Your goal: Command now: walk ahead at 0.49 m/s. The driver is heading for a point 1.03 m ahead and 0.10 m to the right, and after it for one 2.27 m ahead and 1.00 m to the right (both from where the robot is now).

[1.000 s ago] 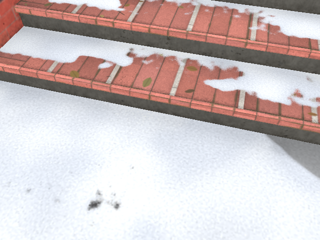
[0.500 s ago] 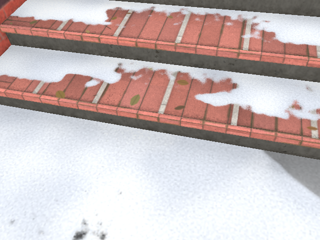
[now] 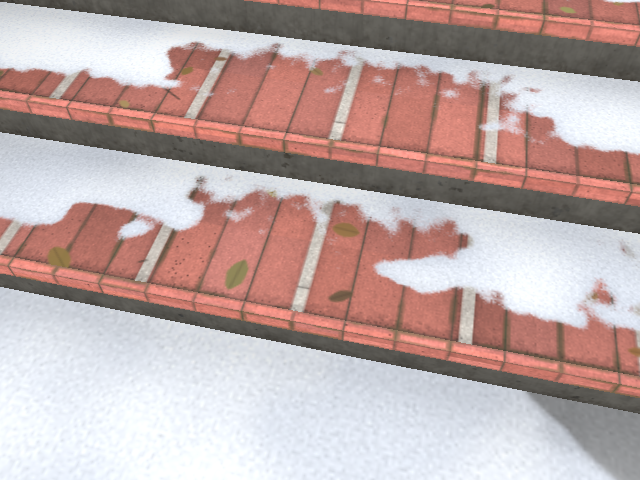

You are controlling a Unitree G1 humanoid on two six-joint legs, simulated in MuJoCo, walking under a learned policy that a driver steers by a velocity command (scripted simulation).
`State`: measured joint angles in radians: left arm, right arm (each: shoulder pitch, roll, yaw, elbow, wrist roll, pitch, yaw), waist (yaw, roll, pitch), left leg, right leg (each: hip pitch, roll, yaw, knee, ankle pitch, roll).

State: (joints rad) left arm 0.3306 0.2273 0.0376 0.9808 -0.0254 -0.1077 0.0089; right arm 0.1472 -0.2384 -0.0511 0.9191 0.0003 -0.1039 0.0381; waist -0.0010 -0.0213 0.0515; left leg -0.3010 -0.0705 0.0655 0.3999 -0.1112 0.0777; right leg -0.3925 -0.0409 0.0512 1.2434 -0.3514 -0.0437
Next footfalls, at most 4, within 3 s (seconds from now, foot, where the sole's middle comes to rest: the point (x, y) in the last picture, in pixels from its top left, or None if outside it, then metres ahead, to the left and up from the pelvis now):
0.36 right None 0.38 -0.17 -0.77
0.90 left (313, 420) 0.59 0.05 -0.77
1.36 right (402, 280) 0.85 -0.15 -0.62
2.02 left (277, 97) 1.30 0.14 -0.47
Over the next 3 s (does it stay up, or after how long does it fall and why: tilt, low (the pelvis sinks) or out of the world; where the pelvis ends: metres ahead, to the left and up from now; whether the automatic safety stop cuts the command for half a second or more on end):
stays up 1.58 -0.15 0.45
